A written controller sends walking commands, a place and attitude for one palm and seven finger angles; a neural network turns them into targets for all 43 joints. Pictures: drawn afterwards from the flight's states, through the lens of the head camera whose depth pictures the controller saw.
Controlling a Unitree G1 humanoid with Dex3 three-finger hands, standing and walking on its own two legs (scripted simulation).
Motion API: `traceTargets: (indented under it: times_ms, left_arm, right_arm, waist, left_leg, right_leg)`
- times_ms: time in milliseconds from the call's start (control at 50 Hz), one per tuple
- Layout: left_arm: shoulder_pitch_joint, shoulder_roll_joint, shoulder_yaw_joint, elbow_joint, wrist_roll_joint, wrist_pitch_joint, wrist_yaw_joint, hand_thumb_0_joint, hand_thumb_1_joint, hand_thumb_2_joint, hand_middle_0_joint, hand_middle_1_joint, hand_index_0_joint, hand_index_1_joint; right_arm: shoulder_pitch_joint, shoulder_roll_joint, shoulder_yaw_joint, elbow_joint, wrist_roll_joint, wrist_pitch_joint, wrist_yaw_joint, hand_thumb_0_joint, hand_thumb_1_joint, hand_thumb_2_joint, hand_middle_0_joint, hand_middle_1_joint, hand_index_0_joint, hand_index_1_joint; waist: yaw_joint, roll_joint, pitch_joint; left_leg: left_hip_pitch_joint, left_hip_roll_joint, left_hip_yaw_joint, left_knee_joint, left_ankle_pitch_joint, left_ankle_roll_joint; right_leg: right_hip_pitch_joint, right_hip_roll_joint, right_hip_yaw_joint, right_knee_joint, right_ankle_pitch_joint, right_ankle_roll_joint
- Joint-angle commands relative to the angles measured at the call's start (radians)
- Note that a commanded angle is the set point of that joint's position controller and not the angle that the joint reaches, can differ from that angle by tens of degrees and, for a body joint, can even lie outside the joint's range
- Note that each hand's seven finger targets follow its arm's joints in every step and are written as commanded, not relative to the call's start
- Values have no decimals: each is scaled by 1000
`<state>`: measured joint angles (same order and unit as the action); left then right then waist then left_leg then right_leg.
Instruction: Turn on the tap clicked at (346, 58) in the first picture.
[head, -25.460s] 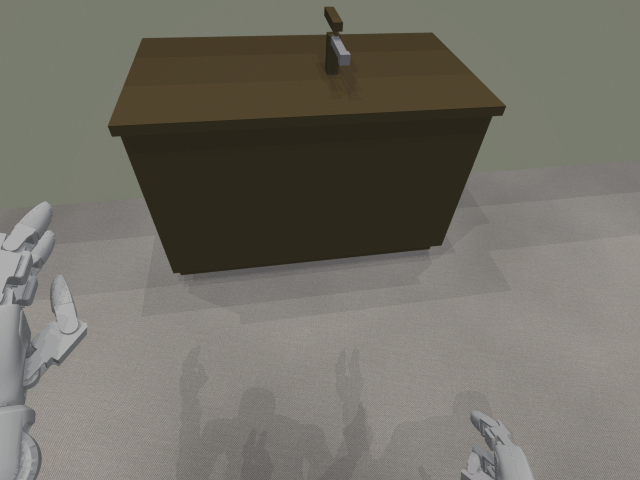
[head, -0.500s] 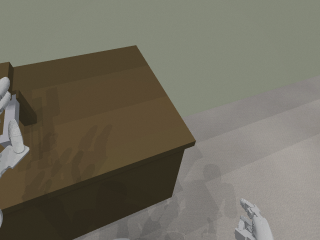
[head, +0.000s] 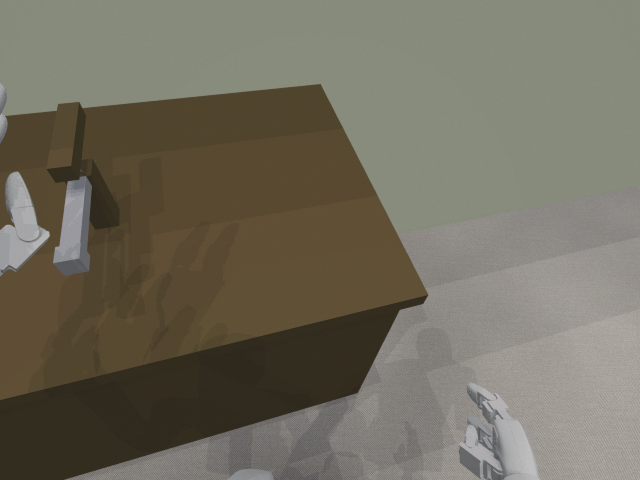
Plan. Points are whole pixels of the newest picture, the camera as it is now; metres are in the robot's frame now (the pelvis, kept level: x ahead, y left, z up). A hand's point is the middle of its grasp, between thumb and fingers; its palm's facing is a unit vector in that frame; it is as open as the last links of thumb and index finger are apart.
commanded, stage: come to a stop and stand still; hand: left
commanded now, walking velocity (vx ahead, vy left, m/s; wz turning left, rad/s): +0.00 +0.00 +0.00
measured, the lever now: (72, 259) +0.31 +0.36 +0.06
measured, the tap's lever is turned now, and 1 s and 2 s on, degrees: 0 0 0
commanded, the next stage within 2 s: look again from close up in 0.70 s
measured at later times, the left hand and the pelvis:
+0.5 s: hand (16, 308) +0.20 +0.29 +0.17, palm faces +0.41 -0.84 -0.35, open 7.4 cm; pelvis -0.03 +0.04 +0.00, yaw -1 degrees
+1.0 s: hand (50, 294) +0.22 +0.28 +0.16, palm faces +0.36 -0.86 -0.37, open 7.4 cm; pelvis -0.01 +0.03 +0.00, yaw -1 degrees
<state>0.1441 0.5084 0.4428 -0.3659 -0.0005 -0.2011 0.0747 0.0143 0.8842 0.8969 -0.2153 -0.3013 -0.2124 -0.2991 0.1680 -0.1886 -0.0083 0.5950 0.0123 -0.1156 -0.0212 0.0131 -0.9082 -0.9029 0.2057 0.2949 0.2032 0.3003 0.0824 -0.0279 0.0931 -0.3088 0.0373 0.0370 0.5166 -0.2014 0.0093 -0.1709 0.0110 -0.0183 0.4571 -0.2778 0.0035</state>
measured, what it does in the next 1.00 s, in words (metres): stands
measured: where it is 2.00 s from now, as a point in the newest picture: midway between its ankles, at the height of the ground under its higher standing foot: outside the picture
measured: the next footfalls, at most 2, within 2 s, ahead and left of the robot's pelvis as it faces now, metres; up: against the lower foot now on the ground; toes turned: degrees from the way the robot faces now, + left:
none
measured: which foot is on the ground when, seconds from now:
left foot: down 0.00-1.00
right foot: down 0.00-1.00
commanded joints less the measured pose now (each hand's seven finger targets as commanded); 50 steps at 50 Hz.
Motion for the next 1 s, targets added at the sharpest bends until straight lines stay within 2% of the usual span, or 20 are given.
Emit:
traceTargets:
  times_ms: [0, 20, 60, 100, 120, 160, 200, 220, 260, 340, 460, 620, 640, 720, 740, 820, 840, 920, 940, 980]
  left_arm:
    - [157, -12, -18, -199, -47, -62, -18, 0, 900, 900, -200, -300, -200, -300]
    - [257, -71, -59, -194, -59, -49, -21, 0, 900, 900, -200, -300, -200, -300]
    - [299, 6, -3, -265, -50, -32, -14, 0, 900, 900, -200, -300, -200, -300]
    - [286, 67, 66, -259, -53, -31, 2, 0, 900, 900, -200, -300, -200, -300]
    - [277, 140, 144, -273, -54, -35, 22, 0, 900, 900, -200, -300, -200, -300]
    - [260, 105, 133, -277, -69, -53, 21, 0, 900, 900, -200, -300, -200, -300]
    - [205, 112, 134, -309, -67, -75, 25, 0, 900, 900, -200, -300, -200, -300]
    - [138, 154, 151, -366, -55, -81, 29, 0, 900, 900, -200, -300, -200, -300]
    - [119, 91, 90, -332, -47, -90, 26, 0, 900, 900, -200, -300, -200, -300]
    - [104, 29, 22, -295, -26, -100, 20, 0, 900, 900, -200, -300, -200, -300]
    - [112, -5, -21, -217, -10, -99, 19, 0, 900, 900, -200, -300, -200, -300]
    - [112, 55, 42, -282, -10, -103, 26, 0, 900, 900, -200, -300, -200, -300]
    - [107, 14, 7, -280, -14, -102, 24, 0, 900, 900, -200, -300, -200, -300]
    - [113, 31, 21, -275, -14, -92, 26, 0, 900, 900, -200, -300, -200, -300]
    - [113, -1, -10, -261, -17, -91, 22, 0, 900, 900, -200, -300, -200, -300]
    - [113, 27, 10, -278, -14, -87, 25, 0, 900, 900, -200, -300, -200, -300]
    - [126, -2, -18, -267, -18, -86, 22, 0, 900, 900, -200, -300, -200, -300]
    - [159, 46, 27, -289, -22, -80, 27, 0, 900, 900, -200, -300, -200, -300]
    - [174, 14, 3, -266, -28, -80, 23, 0, 900, 900, -200, -300, -200, -300]
    - [179, 27, 16, -285, -31, -84, 23, 0, 900, 900, -200, -300, -200, -300]
  right_arm:
    - [-1, -147, -69, -179, 23, -55, 56, 0, -900, -900, 200, 300, 200, 300]
    - [-19, -132, -64, -187, 32, -53, 72, 0, -900, -900, 200, 300, 200, 300]
    - [-36, -145, -55, -219, 29, -39, 73, 0, -900, -900, 200, 300, 200, 300]
    - [-46, -140, -46, -225, 26, -32, 45, 0, -900, -900, 200, 300, 200, 300]
    - [-56, -138, -43, -218, 28, -23, 28, 0, -900, -900, 200, 300, 200, 300]
    - [-53, -127, -36, -228, 17, -21, -1, 0, -900, -900, 200, 300, 200, 300]
    - [-57, -129, -32, -219, 12, -29, -18, 0, -900, -900, 200, 300, 200, 300]
    - [-71, -136, -30, -217, 11, -33, -24, 0, -900, -900, 200, 300, 200, 300]
    - [-51, -132, -27, -210, 9, -53, -25, 0, -900, -900, 200, 300, 200, 300]
    - [-33, -141, -28, -182, 5, -91, -17, 0, -900, -900, 200, 300, 200, 300]
    - [-34, -143, -25, -164, 3, -102, -7, 0, -900, -900, 200, 300, 200, 300]
    - [-49, -129, -14, -175, 0, -98, -6, 0, -900, -900, 200, 300, 200, 300]
    - [-42, -128, -11, -177, -5, -97, -7, 0, -900, -900, 200, 300, 200, 300]
    - [-44, -128, -13, -171, -4, -101, -6, 0, -900, -900, 200, 300, 200, 300]
    - [-36, -129, -11, -169, -9, -98, -6, 0, -900, -900, 200, 300, 200, 300]
    - [-43, -130, -17, -165, -2, -95, -7, 0, -900, -900, 200, 300, 200, 300]
    - [-38, -131, -14, -164, -8, -90, -7, 0, -900, -900, 200, 300, 200, 300]
    - [-48, -126, -15, -173, -1, -81, -9, 0, -900, -900, 200, 300, 200, 300]
    - [-44, -127, -13, -170, -6, -76, -9, 0, -900, -900, 200, 300, 200, 300]
    - [-41, -131, -19, -172, -3, -73, -11, 0, -900, -900, 200, 300, 200, 300]
  waist:
    - [-38, 179, -365]
    - [-33, 163, -357]
    - [-32, 56, -268]
    - [-48, -95, -186]
    - [-48, -132, -189]
    - [-65, -78, -172]
    - [-67, 59, -167]
    - [-63, 123, -167]
    - [-62, 205, -164]
    - [-61, 133, -153]
    - [-60, 124, -114]
    - [-51, 143, -173]
    - [-55, 133, -165]
    - [-58, 117, -177]
    - [-60, 110, -172]
    - [-61, 122, -199]
    - [-62, 115, -200]
    - [-60, 102, -199]
    - [-61, 73, -194]
    - [-62, 91, -202]
  left_leg:
    - [360, 64, -41, 0, 496, 64]
    - [357, 87, -57, -15, 503, 76]
    - [184, 106, -60, -46, 359, 59]
    - [103, 52, -27, -38, 106, 22]
    - [118, 34, -15, -32, 57, 14]
    - [127, 23, -24, -48, -2, 16]
    - [125, 35, -42, -92, -41, 25]
    - [128, 47, -55, -119, -56, 28]
    - [90, 64, -73, -159, -156, 41]
    - [82, 64, -95, -181, -276, 42]
    - [51, 73, -121, -236, -368, 33]
    - [78, 90, -134, -270, -330, 28]
    - [77, 90, -138, -271, -316, 25]
    - [129, 81, -118, -233, -203, 17]
    - [129, 78, -119, -224, -176, 17]
    - [183, 74, -103, -195, -28, 8]
    - [178, 75, -105, -193, -14, 11]
    - [172, 66, -90, -170, 26, 13]
    - [163, 62, -85, -161, 25, 17]
    - [168, 58, -83, -153, 36, 18]
  right_leg:
    - [-53, -55, 54, 107, 416, 10]
    - [-74, -42, 24, 133, 322, 9]
    - [-16, -47, 15, 36, 218, 7]
    - [-29, -81, 56, -77, 200, -13]
    - [-53, -97, 61, -89, 171, -27]
    - [-93, -102, 81, -109, 83, -39]
    - [-83, -85, 79, -99, 48, -36]
    - [-75, -74, 66, -80, 40, -32]
    - [-35, -52, 42, -70, 10, -28]
    - [-44, -40, 33, -99, -27, -24]
    - [-77, -29, 32, -103, -67, -21]
    - [-18, -23, 16, -78, -3, -19]
    - [-22, -24, 15, -82, 7, -20]
    - [-32, -40, 31, -110, 42, -25]
    - [-36, -39, 31, -117, 52, -25]
    - [-30, -49, 29, -102, 113, -25]
    - [-28, -46, 25, -103, 122, -25]
    - [-11, -60, 32, -113, 151, -26]
    - [-14, -62, 33, -125, 161, -26]
    - [-11, -65, 40, -123, 171, -29]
